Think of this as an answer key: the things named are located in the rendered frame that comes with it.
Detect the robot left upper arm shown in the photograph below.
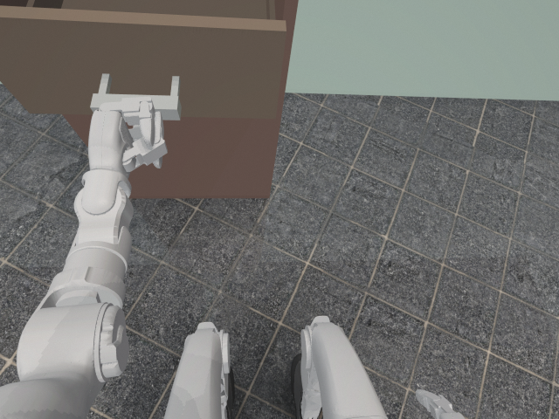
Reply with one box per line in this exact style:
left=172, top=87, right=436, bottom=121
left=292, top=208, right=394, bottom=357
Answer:
left=0, top=302, right=129, bottom=419

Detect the cabinet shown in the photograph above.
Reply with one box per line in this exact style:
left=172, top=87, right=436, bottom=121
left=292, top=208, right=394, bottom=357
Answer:
left=0, top=0, right=299, bottom=198

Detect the robot right hand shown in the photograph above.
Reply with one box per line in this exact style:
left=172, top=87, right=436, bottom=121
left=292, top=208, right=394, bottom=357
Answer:
left=416, top=389, right=465, bottom=419

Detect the robot right shin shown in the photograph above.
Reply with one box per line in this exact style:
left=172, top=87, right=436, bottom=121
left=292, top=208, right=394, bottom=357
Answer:
left=300, top=316, right=344, bottom=419

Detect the robot left hand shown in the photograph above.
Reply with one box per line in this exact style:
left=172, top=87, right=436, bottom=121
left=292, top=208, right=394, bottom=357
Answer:
left=88, top=97, right=168, bottom=178

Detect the robot left forearm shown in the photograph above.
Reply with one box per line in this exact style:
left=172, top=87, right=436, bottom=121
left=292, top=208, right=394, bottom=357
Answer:
left=17, top=168, right=134, bottom=380

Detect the right robot thigh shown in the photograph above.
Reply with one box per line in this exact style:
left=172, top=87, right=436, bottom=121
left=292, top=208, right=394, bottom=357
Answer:
left=300, top=322, right=388, bottom=419

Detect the drawer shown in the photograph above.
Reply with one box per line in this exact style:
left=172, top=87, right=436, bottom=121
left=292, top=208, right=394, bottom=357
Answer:
left=0, top=0, right=286, bottom=119

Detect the handle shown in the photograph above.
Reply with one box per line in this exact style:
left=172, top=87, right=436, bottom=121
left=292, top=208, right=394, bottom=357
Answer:
left=90, top=73, right=182, bottom=120

